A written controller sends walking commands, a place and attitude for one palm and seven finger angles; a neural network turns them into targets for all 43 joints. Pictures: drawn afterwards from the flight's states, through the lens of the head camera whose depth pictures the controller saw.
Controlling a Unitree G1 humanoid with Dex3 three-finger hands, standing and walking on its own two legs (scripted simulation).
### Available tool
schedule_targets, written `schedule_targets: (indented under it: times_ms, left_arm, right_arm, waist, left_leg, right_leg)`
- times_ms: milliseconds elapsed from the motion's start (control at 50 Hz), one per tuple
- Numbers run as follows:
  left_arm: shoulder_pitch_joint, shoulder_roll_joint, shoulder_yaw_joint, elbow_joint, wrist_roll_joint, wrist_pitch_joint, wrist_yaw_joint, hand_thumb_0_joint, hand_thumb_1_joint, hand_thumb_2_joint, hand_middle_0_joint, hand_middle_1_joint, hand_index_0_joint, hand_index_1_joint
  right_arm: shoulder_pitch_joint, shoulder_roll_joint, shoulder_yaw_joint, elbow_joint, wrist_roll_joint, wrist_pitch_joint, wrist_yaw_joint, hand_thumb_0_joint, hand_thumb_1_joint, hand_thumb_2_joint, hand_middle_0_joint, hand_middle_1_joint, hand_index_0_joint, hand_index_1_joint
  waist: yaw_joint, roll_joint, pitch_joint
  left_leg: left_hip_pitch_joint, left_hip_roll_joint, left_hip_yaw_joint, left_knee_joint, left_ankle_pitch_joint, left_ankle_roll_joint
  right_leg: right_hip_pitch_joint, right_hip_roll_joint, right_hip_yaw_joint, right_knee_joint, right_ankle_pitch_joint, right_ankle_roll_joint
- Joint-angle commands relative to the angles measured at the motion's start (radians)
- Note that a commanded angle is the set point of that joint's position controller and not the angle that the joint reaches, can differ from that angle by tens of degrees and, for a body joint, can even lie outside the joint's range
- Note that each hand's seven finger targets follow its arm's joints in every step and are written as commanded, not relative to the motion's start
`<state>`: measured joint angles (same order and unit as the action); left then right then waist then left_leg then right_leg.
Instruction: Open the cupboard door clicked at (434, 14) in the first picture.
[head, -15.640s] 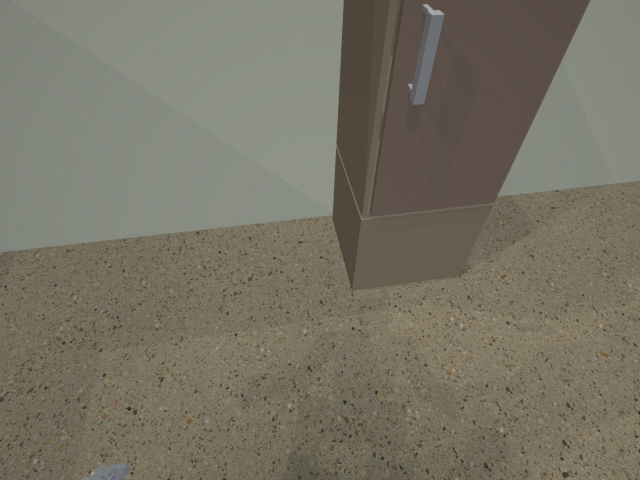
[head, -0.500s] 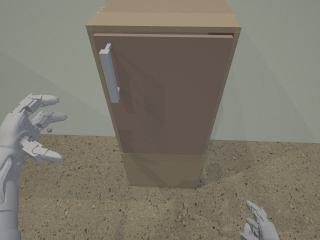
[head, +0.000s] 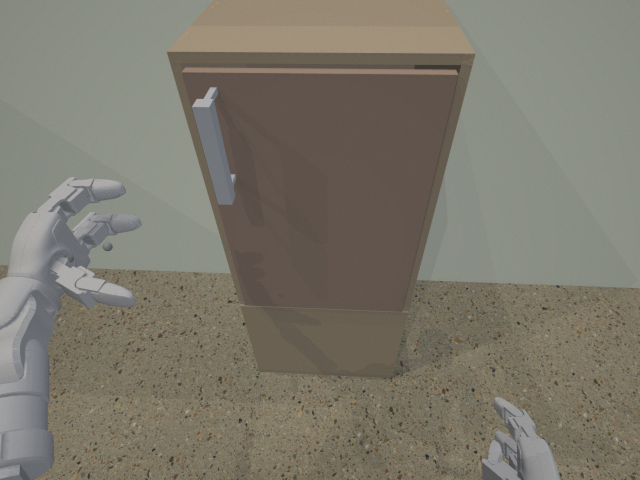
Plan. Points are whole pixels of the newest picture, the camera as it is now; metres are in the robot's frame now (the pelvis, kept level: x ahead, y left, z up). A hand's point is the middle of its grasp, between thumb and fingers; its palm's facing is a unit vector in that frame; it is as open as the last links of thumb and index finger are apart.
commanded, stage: move the hooked fingers beside the handle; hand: left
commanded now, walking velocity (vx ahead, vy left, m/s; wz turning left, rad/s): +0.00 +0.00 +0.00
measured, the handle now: (219, 148) +0.55 +0.22 +0.14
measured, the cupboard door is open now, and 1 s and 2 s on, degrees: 0 0 0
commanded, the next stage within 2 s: none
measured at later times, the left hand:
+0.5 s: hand (141, 203) +0.40 +0.27 +0.15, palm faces +0.04 -1.00 -0.01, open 14.0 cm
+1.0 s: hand (155, 181) +0.45 +0.28 +0.15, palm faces +0.05 -1.00 +0.01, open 14.0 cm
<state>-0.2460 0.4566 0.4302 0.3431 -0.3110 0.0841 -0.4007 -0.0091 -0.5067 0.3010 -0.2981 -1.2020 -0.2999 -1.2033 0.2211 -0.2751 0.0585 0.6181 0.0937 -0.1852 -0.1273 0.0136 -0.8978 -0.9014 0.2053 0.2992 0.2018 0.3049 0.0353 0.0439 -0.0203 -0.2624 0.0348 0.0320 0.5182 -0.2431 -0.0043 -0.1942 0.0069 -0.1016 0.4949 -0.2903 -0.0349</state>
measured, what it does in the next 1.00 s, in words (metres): stands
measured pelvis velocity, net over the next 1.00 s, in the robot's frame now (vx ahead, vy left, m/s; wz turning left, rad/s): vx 0.01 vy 0.02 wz -0.03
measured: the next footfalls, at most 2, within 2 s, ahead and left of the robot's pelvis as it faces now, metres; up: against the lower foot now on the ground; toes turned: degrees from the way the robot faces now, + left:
none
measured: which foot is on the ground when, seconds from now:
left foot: down 0.00-1.00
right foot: down 0.00-1.00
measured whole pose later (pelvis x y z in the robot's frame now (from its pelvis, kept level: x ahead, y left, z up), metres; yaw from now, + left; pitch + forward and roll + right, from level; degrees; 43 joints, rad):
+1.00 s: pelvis +0.01 +0.02 +0.00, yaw -2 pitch +6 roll -1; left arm -0.73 0.56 0.41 0.94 -0.20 -0.08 -0.37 -0.01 -0.51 0.30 -0.30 -1.20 -0.30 -1.20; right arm 0.32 -0.29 0.04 0.64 0.07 -0.08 -0.09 0.01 -0.90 -0.90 0.21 0.30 0.20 0.30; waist -0.05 0.01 -0.04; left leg -0.42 0.03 0.06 0.58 -0.28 0.03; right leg -0.35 -0.01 -0.07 0.54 -0.30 -0.01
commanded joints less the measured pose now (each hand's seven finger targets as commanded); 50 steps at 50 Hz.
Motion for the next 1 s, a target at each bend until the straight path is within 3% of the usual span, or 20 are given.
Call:
schedule_targets:
  times_ms: [0, 60, 120, 140, 220, 280, 320, 340, 400, 440, 520, 540, 600, 700, 720, 740, 800, 860, 940, 980]
  left_arm:
    - [-0.445, 0.302, 0.054, -0.128, -0.003, -0.078, 0.000, 0.000, -0.500, 0.300, -0.300, -1.200, -0.300, -1.200]
    - [-0.479, 0.347, 0.080, -0.044, 0.004, -0.086, 0.000, 0.000, -0.500, 0.300, -0.300, -1.200, -0.300, -1.200]
    - [-0.548, 0.373, 0.082, 0.015, 0.019, -0.107, -0.006, 0.000, -0.500, 0.300, -0.300, -1.200, -0.300, -1.200]
    - [-0.546, 0.400, 0.102, 0.032, 0.018, -0.115, -0.005, 0.000, -0.500, 0.300, -0.300, -1.200, -0.300, -1.200]
    - [-0.630, 0.364, 0.049, 0.083, 0.032, -0.148, -0.019, 0.000, -0.500, 0.300, -0.300, -1.200, -0.300, -1.200]
    - [-0.616, 0.390, 0.076, 0.125, 0.031, -0.156, -0.017, 0.000, -0.500, 0.300, -0.300, -1.200, -0.300, -1.200]
    - [-0.630, 0.375, 0.064, 0.103, 0.037, -0.166, -0.017, 0.000, -0.500, 0.300, -0.300, -1.200, -0.300, -1.200]
    - [-0.597, 0.389, 0.083, 0.107, 0.030, -0.165, -0.013, 0.000, -0.500, 0.300, -0.300, -1.200, -0.300, -1.200]
    - [-0.581, 0.382, 0.089, 0.086, 0.036, -0.165, -0.008, 0.000, -0.500, 0.300, -0.300, -1.200, -0.300, -1.200]
    - [-0.562, 0.382, 0.095, 0.070, 0.034, -0.161, 0.001, 0.000, -0.500, 0.300, -0.300, -1.200, -0.300, -1.200]
    - [-0.637, 0.370, 0.078, 0.097, 0.048, -0.150, 0.015, 0.000, -0.500, 0.300, -0.300, -1.200, -0.300, -1.200]
    - [-0.662, 0.375, 0.072, 0.109, 0.049, -0.151, 0.018, 0.000, -0.500, 0.300, -0.300, -1.200, -0.300, -1.200]
    - [-0.736, 0.356, 0.040, 0.107, 0.064, -0.170, 0.022, 0.000, -0.500, 0.300, -0.300, -1.200, -0.300, -1.200]
    - [-0.813, 0.332, 0.005, 0.184, 0.069, -0.189, 0.021, 0.000, -0.500, 0.300, -0.300, -1.200, -0.300, -1.200]
    - [-0.809, 0.352, 0.021, 0.198, 0.074, -0.192, 0.025, 0.000, -0.500, 0.300, -0.300, -1.200, -0.300, -1.200]
    - [-0.803, 0.336, 0.005, 0.218, 0.071, -0.190, 0.025, 0.000, -0.500, 0.300, -0.300, -1.200, -0.300, -1.200]
    - [-0.829, 0.391, 0.045, 0.311, 0.083, -0.190, 0.030, 0.000, -0.500, 0.300, -0.300, -1.200, -0.300, -1.200]
    - [-0.868, 0.392, 0.035, 0.331, 0.092, -0.211, 0.033, 0.000, -0.500, 0.300, -0.300, -1.200, -0.300, -1.200]
    - [-0.963, 0.396, 0.013, 0.393, 0.098, -0.251, 0.027, 0.000, -0.500, 0.300, -0.300, -1.200, -0.300, -1.200]
    - [-1.005, 0.429, 0.028, 0.443, 0.107, -0.264, 0.021, 0.000, -0.500, 0.300, -0.300, -1.200, -0.300, -1.200]
  right_arm:
    - [-0.071, -0.123, -0.044, -0.139, -0.002, -0.045, -0.012, 0.000, -0.900, -0.900, 0.200, 0.300, 0.200, 0.300]
    - [-0.060, -0.131, -0.046, -0.135, -0.003, -0.036, -0.010, 0.000, -0.900, -0.900, 0.200, 0.300, 0.200, 0.300]
    - [-0.036, -0.136, -0.047, -0.131, -0.005, -0.029, -0.006, 0.000, -0.900, -0.900, 0.200, 0.300, 0.200, 0.300]
    - [-0.028, -0.139, -0.049, -0.132, -0.005, -0.024, -0.005, 0.000, -0.900, -0.900, 0.200, 0.300, 0.200, 0.300]
    - [0.000, -0.144, -0.054, -0.124, -0.005, -0.021, -0.003, 0.000, -0.900, -0.900, 0.200, 0.300, 0.200, 0.300]
    - [0.026, -0.152, -0.062, -0.121, -0.008, -0.016, 0.002, 0.000, -0.900, -0.900, 0.200, 0.300, 0.200, 0.300]
    - [0.036, -0.153, -0.067, -0.122, -0.011, -0.014, 0.006, 0.000, -0.900, -0.900, 0.200, 0.300, 0.200, 0.300]
    - [0.042, -0.153, -0.067, -0.129, -0.012, -0.011, 0.009, 0.000, -0.900, -0.900, 0.200, 0.300, 0.200, 0.300]
    - [0.050, -0.154, -0.070, -0.131, -0.013, -0.003, 0.017, 0.000, -0.900, -0.900, 0.200, 0.300, 0.200, 0.300]
    - [0.058, -0.153, -0.074, -0.138, -0.014, 0.003, 0.020, 0.000, -0.900, -0.900, 0.200, 0.300, 0.200, 0.300]
    - [0.073, -0.157, -0.074, -0.124, -0.015, 0.013, 0.019, 0.000, -0.900, -0.900, 0.200, 0.300, 0.200, 0.300]
    - [0.080, -0.159, -0.076, -0.119, -0.014, 0.018, 0.017, 0.000, -0.900, -0.900, 0.200, 0.300, 0.200, 0.300]
    - [0.087, -0.157, -0.075, -0.109, -0.018, 0.022, 0.015, 0.000, -0.900, -0.900, 0.200, 0.300, 0.200, 0.300]
    - [0.104, -0.161, -0.075, -0.088, -0.021, 0.032, 0.013, 0.000, -0.900, -0.900, 0.200, 0.300, 0.200, 0.300]
    - [0.108, -0.163, -0.077, -0.085, -0.023, 0.035, 0.015, 0.000, -0.900, -0.900, 0.200, 0.300, 0.200, 0.300]
    - [0.111, -0.162, -0.072, -0.088, -0.023, 0.040, 0.017, 0.000, -0.900, -0.900, 0.200, 0.300, 0.200, 0.300]
    - [0.122, -0.170, -0.074, -0.080, -0.023, 0.057, 0.020, 0.000, -0.900, -0.900, 0.200, 0.300, 0.200, 0.300]
    - [0.129, -0.171, -0.074, -0.087, -0.025, 0.068, 0.025, 0.000, -0.900, -0.900, 0.200, 0.300, 0.200, 0.300]
    - [0.157, -0.177, -0.075, -0.069, -0.028, 0.083, 0.022, 0.000, -0.900, -0.900, 0.200, 0.300, 0.200, 0.300]
    - [0.171, -0.184, -0.077, -0.057, -0.030, 0.088, 0.021, 0.000, -0.900, -0.900, 0.200, 0.300, 0.200, 0.300]
  waist:
    - [-0.042, 0.022, -0.178]
    - [-0.040, -0.017, -0.191]
    - [-0.045, 0.019, -0.215]
    - [-0.037, -0.008, -0.234]
    - [-0.060, 0.051, -0.248]
    - [-0.050, 0.015, -0.267]
    - [-0.049, 0.047, -0.304]
    - [-0.036, 0.014, -0.305]
    - [-0.034, 0.042, -0.315]
    - [-0.029, 0.023, -0.318]
    - [-0.054, 0.035, -0.278]
    - [-0.062, 0.007, -0.278]
    - [-0.075, 0.066, -0.304]
    - [-0.091, 0.046, -0.321]
    - [-0.082, 0.066, -0.333]
    - [-0.083, 0.059, -0.324]
    - [-0.085, 0.009, -0.295]
    - [-0.084, 0.028, -0.329]
    - [-0.112, 0.017, -0.321]
    - [-0.120, 0.030, -0.340]
  left_leg:
    - [0.127, -0.040, -0.034, -0.044, 0.113, 0.045]
    - [0.094, -0.039, -0.031, -0.035, 0.104, 0.048]
    - [0.090, -0.040, -0.032, -0.031, 0.110, 0.046]
    - [0.076, -0.037, -0.031, -0.025, 0.119, 0.047]
    - [0.104, -0.038, -0.032, -0.015, 0.133, 0.049]
    - [0.098, -0.035, -0.037, -0.014, 0.151, 0.050]
    - [0.126, -0.035, -0.037, -0.009, 0.201, 0.049]
    - [0.115, -0.034, -0.039, -0.007, 0.222, 0.050]
    - [0.123, -0.031, -0.034, -0.009, 0.271, 0.048]
    - [0.132, -0.027, -0.034, -0.006, 0.302, 0.048]
    - [0.121, -0.026, -0.035, -0.015, 0.259, 0.046]
    - [0.126, -0.023, -0.034, -0.009, 0.261, 0.048]
    - [0.160, -0.023, -0.045, -0.005, 0.274, 0.044]
    - [0.179, -0.018, -0.057, 0.004, 0.290, 0.041]
    - [0.182, -0.017, -0.060, 0.006, 0.295, 0.038]
    - [0.173, -0.020, -0.057, 0.010, 0.307, 0.039]
    - [0.118, -0.020, -0.053, 0.010, 0.280, 0.041]
    - [0.120, -0.020, -0.049, 0.021, 0.290, 0.042]
    - [0.108, -0.017, -0.053, 0.034, 0.279, 0.043]
    - [0.100, -0.019, -0.050, 0.039, 0.249, 0.044]
  right_leg:
    - [-0.067, -0.007, 0.078, -0.091, 0.196, 0.026]
    - [-0.052, -0.013, 0.095, -0.090, 0.188, 0.030]
    - [-0.057, -0.012, 0.090, -0.077, 0.193, 0.025]
    - [-0.026, -0.014, 0.096, -0.072, 0.199, 0.025]
    - [-0.078, -0.005, 0.085, -0.060, 0.218, 0.021]
    - [-0.070, 0.001, 0.077, -0.049, 0.237, 0.019]
    - [-0.065, 0.003, 0.072, -0.037, 0.283, 0.015]
    - [-0.042, 0.005, 0.071, -0.032, 0.303, 0.013]
    - [-0.043, 0.007, 0.065, -0.020, 0.350, 0.013]
    - [-0.036, 0.010, 0.060, -0.017, 0.362, 0.011]
    - [-0.091, 0.013, 0.059, -0.028, 0.315, 0.014]
    - [-0.090, 0.014, 0.060, -0.030, 0.314, 0.014]
    - [-0.114, 0.015, 0.061, -0.027, 0.304, 0.010]
    - [-0.141, 0.015, 0.057, -0.024, 0.302, 0.009]
    - [-0.141, 0.015, 0.058, -0.022, 0.297, 0.006]
    - [-0.135, 0.015, 0.057, -0.021, 0.309, 0.005]
    - [-0.137, 0.013, 0.059, -0.017, 0.313, 0.010]
    - [-0.135, 0.013, 0.063, -0.007, 0.322, 0.010]
    - [-0.164, 0.014, 0.063, -0.002, 0.300, 0.011]
    - [-0.177, 0.014, 0.071, 0.000, 0.290, 0.015]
